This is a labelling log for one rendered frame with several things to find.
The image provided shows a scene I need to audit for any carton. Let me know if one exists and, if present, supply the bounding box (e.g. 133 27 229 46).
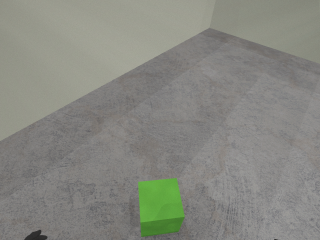
138 178 185 237

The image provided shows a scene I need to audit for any left robot hand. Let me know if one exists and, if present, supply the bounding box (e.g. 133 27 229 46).
24 230 48 240

